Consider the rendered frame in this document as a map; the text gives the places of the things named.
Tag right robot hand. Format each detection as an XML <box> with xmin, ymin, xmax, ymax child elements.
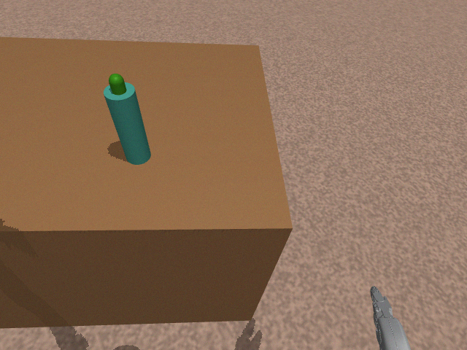
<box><xmin>371</xmin><ymin>287</ymin><xmax>411</xmax><ymax>350</ymax></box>

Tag bottle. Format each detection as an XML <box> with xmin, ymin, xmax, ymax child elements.
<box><xmin>104</xmin><ymin>74</ymin><xmax>151</xmax><ymax>165</ymax></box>

